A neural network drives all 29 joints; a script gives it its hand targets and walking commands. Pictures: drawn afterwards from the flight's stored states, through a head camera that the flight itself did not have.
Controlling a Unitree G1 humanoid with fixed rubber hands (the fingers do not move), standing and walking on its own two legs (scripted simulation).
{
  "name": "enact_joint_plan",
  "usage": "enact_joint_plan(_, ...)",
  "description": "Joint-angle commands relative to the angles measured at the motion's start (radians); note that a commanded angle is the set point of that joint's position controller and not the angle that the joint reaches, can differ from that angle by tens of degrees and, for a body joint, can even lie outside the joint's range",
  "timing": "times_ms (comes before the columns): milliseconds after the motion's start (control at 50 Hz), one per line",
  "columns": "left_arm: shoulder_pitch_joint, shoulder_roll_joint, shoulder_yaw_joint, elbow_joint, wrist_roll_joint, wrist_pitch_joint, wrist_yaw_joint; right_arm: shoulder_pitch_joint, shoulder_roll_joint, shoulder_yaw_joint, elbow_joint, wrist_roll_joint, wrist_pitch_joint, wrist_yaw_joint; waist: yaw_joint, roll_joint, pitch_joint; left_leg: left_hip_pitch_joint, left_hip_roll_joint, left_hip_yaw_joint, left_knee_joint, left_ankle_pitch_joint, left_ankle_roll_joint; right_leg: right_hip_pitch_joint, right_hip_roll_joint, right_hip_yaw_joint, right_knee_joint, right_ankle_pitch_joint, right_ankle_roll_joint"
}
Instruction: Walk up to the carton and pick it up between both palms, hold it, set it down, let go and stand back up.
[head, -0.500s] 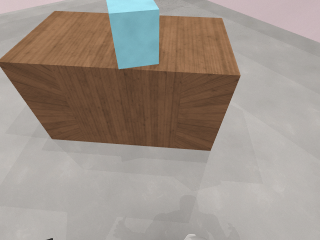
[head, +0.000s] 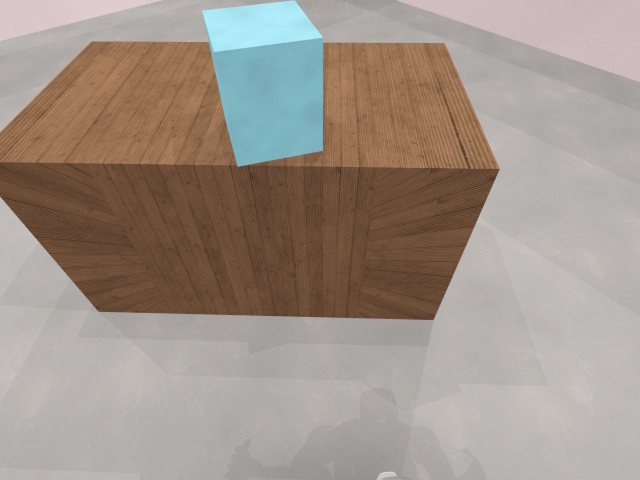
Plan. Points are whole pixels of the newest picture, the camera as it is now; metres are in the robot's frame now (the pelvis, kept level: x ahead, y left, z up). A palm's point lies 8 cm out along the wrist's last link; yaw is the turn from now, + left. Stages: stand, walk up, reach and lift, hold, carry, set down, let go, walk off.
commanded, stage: walk up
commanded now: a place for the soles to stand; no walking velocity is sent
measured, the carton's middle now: (265, 84) +0.90 +0.12 +0.06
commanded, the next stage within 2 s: none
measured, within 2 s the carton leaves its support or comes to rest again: neither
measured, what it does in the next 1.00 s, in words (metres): walks ahead: left foot, then right foot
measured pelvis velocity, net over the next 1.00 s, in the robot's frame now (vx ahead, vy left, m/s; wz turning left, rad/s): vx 0.15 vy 0.09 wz -0.06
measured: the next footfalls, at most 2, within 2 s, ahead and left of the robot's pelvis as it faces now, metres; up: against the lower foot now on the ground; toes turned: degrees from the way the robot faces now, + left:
left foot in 0.22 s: +0.10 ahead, +0.16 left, +0.00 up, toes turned +2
right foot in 0.54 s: +0.25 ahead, -0.09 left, +0.00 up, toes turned +0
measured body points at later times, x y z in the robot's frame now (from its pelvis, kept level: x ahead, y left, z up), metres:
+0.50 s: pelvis +0.10 +0.05 +0.01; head +0.14 +0.05 +0.45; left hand +0.22 +0.37 -0.10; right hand +0.14 -0.28 -0.08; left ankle +0.06 +0.16 -0.70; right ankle +0.17 -0.09 -0.67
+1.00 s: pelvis +0.15 +0.09 -0.01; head +0.18 +0.09 +0.44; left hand +0.26 +0.41 -0.11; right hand +0.21 -0.23 -0.10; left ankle +0.18 +0.19 -0.70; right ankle +0.19 -0.06 -0.68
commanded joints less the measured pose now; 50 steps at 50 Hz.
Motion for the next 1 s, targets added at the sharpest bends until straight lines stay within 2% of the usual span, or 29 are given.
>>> enact_joint_plan(0,0.237,0.379,0.168,-0.059,-0.01,-0.021,0.035,-0.108,-0.231,-0.107,-0.076,-0.019,0.003,-0.024,0.102,-0.054,-0.14,-0.492,-0.021,-0.2,0.349,-0.08,0.029,0.511,-0.429,0.786,-0.373,-0.328,-0.314)
enact_joint_plan(80,0.069,0.268,0.134,-0.101,0.006,-0.008,0.027,-0.036,-0.229,-0.117,-0.028,-0.03,-0.006,-0.01,0.031,-0.097,0.111,-0.311,0.039,-0.138,0.174,-0.083,0.05,0.034,-0.328,0.521,-0.373,-0.395,-0.277)
enact_joint_plan(100,0.067,0.294,0.136,-0.101,0.01,-0.013,0.024,-0.02,-0.229,-0.119,-0.018,-0.034,-0.003,-0.001,0.031,-0.101,0.111,-0.279,0.022,-0.126,0.144,-0.061,0.033,0.006,-0.32,0.519,-0.388,-0.37,-0.279)
enact_joint_plan(120,0.039,0.324,0.148,-0.101,0.018,-0.01,0.022,0.022,-0.226,-0.12,0.001,-0.026,0.003,0.002,0.029,-0.206,0.063,-0.242,0.014,-0.134,0.094,-0.061,0.038,0.044,-0.325,0.542,-0.374,-0.46,-0.287)
enact_joint_plan(140,0.053,0.308,0.147,-0.104,0.013,-0.013,0.019,-0.01,-0.221,-0.123,-0.011,-0.024,-0.011,0.006,0.021,-0.184,0.093,-0.241,0.024,-0.131,0.046,0.008,0.041,0.001,-0.318,0.525,-0.366,-0.447,-0.275)
enact_joint_plan(160,-0.011,0.315,0.145,-0.115,0.011,-0.006,0.017,0.06,-0.233,-0.128,0.023,-0.02,-0.017,0.001,-0.022,-0.21,0.026,-0.072,0.038,-0.114,-0.099,0.045,0.039,-0.058,-0.284,0.426,-0.263,-0.421,-0.249)
enact_joint_plan(180,-0.09,0.28,0.129,-0.13,0.016,0.006,0.014,0.164,-0.248,-0.137,0.066,-0.022,-0.025,-0.003,-0.102,-0.131,-0.008,0.159,0.012,-0.105,-0.3,0.082,0.055,-0.175,-0.217,0.311,-0.091,-0.32,-0.203)
enact_joint_plan(200,-0.068,0.171,0.097,-0.135,0.004,0.013,0.016,0.282,-0.259,-0.153,0.104,-0.024,-0.044,-0.019,-0.16,0.111,-0.039,0.357,0.018,-0.206,-0.466,0.026,0.033,-0.324,-0.063,0.14,0.247,-0.184,-0.112)
enact_joint_plan(220,-0.043,0.067,0.059,-0.141,-0.01,0.009,0.026,0.239,-0.304,-0.161,0.063,-0.033,-0.05,-0.029,-0.159,0.369,-0.001,0.401,0.223,-0.616,-0.6,-0.085,0.059,-0.54,0.118,0.072,0.502,-0.323,-0.048)
enact_joint_plan(240,-0.068,0.178,0.078,-0.147,-0.013,0.003,0.034,0.136,-0.358,-0.164,0.026,-0.027,-0.043,-0.025,-0.134,0.174,0.0,0.341,0.337,-0.828,-0.652,-0.019,0.133,-0.535,0.053,0.079,0.471,-0.358,-0.038)
enact_joint_plan(260,-0.028,0.247,0.089,-0.118,0.006,-0.004,0.034,0.102,-0.347,-0.158,0.019,-0.003,-0.043,-0.027,-0.09,0.157,-0.033,0.37,0.392,-0.809,-0.598,0.144,0.169,-0.507,0.006,0.082,0.503,-0.33,-0.043)
enact_joint_plan(300,0.0,0.205,0.086,-0.091,-0.01,-0.01,0.025,0.072,-0.28,-0.148,0.007,-0.01,-0.05,-0.04,-0.024,0.056,-0.006,0.351,0.266,-0.505,-0.412,0.544,0.153,-0.43,-0.029,0.08,0.44,-0.228,-0.022)
enact_joint_plan(340,-0.039,0.17,0.079,-0.102,-0.013,-0.007,0.015,0.114,-0.252,-0.142,0.0,-0.015,-0.055,-0.047,-0.05,0.039,0.045,0.355,0.249,-0.437,-0.381,0.792,0.13,-0.431,-0.045,0.062,0.425,-0.22,-0.026)
enact_joint_plan(420,-0.045,0.158,0.082,-0.113,-0.01,-0.009,0.005,0.023,-0.244,-0.131,-0.036,-0.013,-0.041,-0.039,-0.029,0.152,-0.041,0.238,0.249,-0.268,-0.392,0.648,0.192,-0.198,-0.075,-0.065,0.136,-0.167,-0.021)
enact_joint_plan(460,-0.056,0.162,0.083,-0.087,-0.013,-0.02,0.002,0.016,-0.234,-0.12,-0.023,-0.014,-0.026,-0.029,-0.041,0.131,-0.069,0.219,0.163,-0.164,-0.328,0.673,0.183,-0.078,-0.024,-0.176,-0.07,-0.064,-0.019)
enact_joint_plan(500,0.151,0.175,0.097,-0.01,-0.003,-0.035,0.028,-0.016,-0.207,-0.109,-0.038,-0.005,-0.008,-0.029,0.063,0.154,-0.195,0.125,0.084,-0.051,0.012,0.882,0.106,0.291,0.034,-0.214,-0.21,0.121,-0.05)
enact_joint_plan(520,0.288,0.253,0.128,0.005,0.004,-0.036,0.039,0.016,-0.157,-0.093,-0.056,0.005,-0.01,-0.028,0.111,0.057,-0.33,-0.074,0.042,-0.057,0.235,0.684,0.065,0.566,-0.054,-0.012,-0.135,0.142,-0.11)
enact_joint_plan(540,0.291,0.333,0.164,-0.009,0.009,-0.038,0.052,0.065,-0.087,-0.085,-0.057,-0.001,-0.016,-0.021,0.107,-0.132,-0.341,-0.375,-0.077,-0.054,0.4,0.205,0.009,0.718,-0.374,0.543,-0.181,0.25,-0.221)
enact_joint_plan(560,0.265,0.363,0.173,-0.045,-0.009,-0.03,0.058,-0.004,-0.169,-0.099,-0.076,-0.003,0.003,-0.027,0.103,-0.127,-0.329,-0.456,-0.065,-0.154,0.419,-0.067,0.032,0.659,-0.453,0.788,-0.325,-0.016,-0.324)
enact_joint_plan(600,0.177,0.347,0.158,-0.058,-0.006,-0.018,0.062,-0.101,-0.212,-0.11,-0.083,-0.012,0.018,-0.027,0.098,-0.03,-0.095,-0.471,0.018,-0.17,0.412,-0.079,0.026,0.415,-0.427,0.659,-0.319,-0.212,-0.324)
enact_joint_plan(640,0.042,0.276,0.134,-0.081,-0.002,-0.004,0.067,-0.054,-0.2,-0.113,-0.045,-0.013,0.019,-0.026,0.04,-0.085,0.086,-0.323,0.036,-0.155,0.288,-0.047,0.011,0.098,-0.345,0.453,-0.283,0.008,-0.278)
enact_joint_plan(720,0.041,0.298,0.128,-0.094,0.022,-0.002,0.062,0.031,-0.196,-0.115,-0.012,-0.011,0.034,-0.019,0.026,-0.188,0.041,-0.191,0.016,-0.111,0.086,-0.089,0.029,0.003,-0.315,0.405,-0.25,-0.038,-0.27)
enact_joint_plan(780,-0.067,0.224,0.097,-0.106,0.013,0.02,0.043,0.177,-0.185,-0.122,0.081,-0.016,0.0,-0.038,-0.07,-0.113,-0.068,0.173,-0.044,-0.018,-0.259,0.188,0.023,-0.089,-0.195,0.182,0.059,0.21,-0.163)
enact_joint_plan(800,-0.023,0.131,0.067,-0.11,-0.01,0.032,0.043,0.172,-0.19,-0.126,0.069,-0.022,-0.01,-0.046,-0.059,0.061,-0.112,0.199,0.047,-0.237,-0.45,0.101,0.051,-0.119,-0.122,0.115,0.239,0.164,-0.091)
enact_joint_plan(820,-0.037,0.089,0.056,-0.121,-0.015,0.033,0.054,0.037,-0.273,-0.128,0.012,-0.037,-0.005,-0.05,-0.037,0.177,-0.063,0.151,0.234,-0.579,-0.555,0.121,0.1,-0.285,0.02,0.007,0.335,-0.217,-0.02)
enact_joint_plan(840,-0.084,0.204,0.081,-0.112,-0.007,0.031,0.067,-0.031,-0.303,-0.133,-0.001,-0.026,-0.008,-0.043,-0.052,0.122,-0.009,0.054,0.349,-0.673,-0.522,0.252,0.201,-0.273,-0.006,0.034,0.35,-0.392,-0.022)
enact_joint_plan(860,-0.031,0.222,0.086,-0.093,-0.018,0.029,0.066,-0.056,-0.281,-0.129,-0.003,-0.029,-0.013,-0.044,-0.005,0.136,0.021,0.044,0.327,-0.61,-0.461,0.388,0.235,-0.232,-0.022,0.057,0.377,-0.386,-0.026)
enact_joint_plan(920,0.012,0.198,0.079,-0.049,-0.017,0.012,0.056,-0.096,-0.244,-0.121,-0.022,-0.03,-0.004,-0.047,0.009,0.207,-0.03,0.049,0.237,-0.375,-0.362,0.481,0.187,-0.121,-0.076,-0.039,0.229,-0.326,-0.032)
enact_joint_plan(980,0.074,0.159,0.086,-0.038,-0.005,-0.002,0.049,-0.11,-0.21,-0.107,-0.037,-0.013,0.008,-0.039,0.045,0.095,-0.117,-0.057,0.147,-0.22,-0.233,0.527,0.122,0.166,-0.026,-0.11,-0.031,-0.078,-0.045)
